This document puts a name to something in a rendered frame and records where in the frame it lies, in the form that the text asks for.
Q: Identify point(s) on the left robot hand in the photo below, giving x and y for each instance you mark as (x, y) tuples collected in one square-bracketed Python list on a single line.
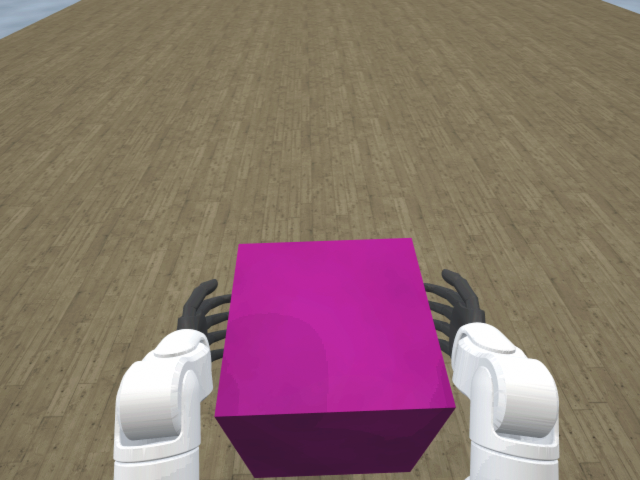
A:
[(194, 312)]

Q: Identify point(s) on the robot left forearm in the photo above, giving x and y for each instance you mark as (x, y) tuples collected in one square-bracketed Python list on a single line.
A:
[(157, 414)]

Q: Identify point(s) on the right robot hand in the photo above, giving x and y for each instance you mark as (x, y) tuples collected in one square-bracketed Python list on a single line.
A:
[(466, 307)]

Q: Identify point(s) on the robot right forearm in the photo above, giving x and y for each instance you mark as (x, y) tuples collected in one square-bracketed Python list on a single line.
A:
[(514, 407)]

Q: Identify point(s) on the carton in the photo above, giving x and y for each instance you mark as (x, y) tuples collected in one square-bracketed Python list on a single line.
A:
[(331, 362)]

